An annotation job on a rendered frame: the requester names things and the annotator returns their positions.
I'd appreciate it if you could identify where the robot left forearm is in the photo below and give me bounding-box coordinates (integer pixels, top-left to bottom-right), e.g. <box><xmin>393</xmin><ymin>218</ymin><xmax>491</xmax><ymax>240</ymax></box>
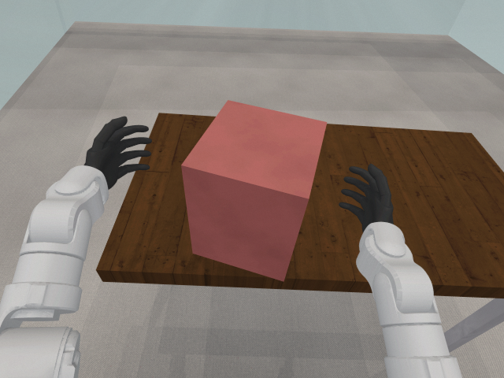
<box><xmin>0</xmin><ymin>165</ymin><xmax>109</xmax><ymax>333</ymax></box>

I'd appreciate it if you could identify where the carton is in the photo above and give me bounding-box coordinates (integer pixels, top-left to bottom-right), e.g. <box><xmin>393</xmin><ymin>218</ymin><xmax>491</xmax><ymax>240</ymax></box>
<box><xmin>181</xmin><ymin>100</ymin><xmax>327</xmax><ymax>282</ymax></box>

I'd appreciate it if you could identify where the table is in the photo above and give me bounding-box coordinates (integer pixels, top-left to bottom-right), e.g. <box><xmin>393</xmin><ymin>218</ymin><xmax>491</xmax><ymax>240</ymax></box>
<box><xmin>96</xmin><ymin>113</ymin><xmax>504</xmax><ymax>353</ymax></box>

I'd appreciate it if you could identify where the right robot hand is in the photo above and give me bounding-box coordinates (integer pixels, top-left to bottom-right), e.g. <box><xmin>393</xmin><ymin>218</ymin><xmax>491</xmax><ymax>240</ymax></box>
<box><xmin>339</xmin><ymin>164</ymin><xmax>394</xmax><ymax>232</ymax></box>

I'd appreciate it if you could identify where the left robot hand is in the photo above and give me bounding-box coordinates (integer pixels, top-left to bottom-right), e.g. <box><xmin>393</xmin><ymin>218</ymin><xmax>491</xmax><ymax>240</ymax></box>
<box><xmin>84</xmin><ymin>117</ymin><xmax>152</xmax><ymax>190</ymax></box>

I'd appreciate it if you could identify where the robot left upper arm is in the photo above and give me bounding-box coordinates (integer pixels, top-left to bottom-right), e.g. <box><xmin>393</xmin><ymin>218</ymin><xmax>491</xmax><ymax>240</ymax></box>
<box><xmin>0</xmin><ymin>327</ymin><xmax>80</xmax><ymax>378</ymax></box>

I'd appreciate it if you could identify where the robot right forearm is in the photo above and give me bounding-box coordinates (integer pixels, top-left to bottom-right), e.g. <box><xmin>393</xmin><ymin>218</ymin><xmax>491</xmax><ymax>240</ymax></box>
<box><xmin>356</xmin><ymin>222</ymin><xmax>462</xmax><ymax>378</ymax></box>

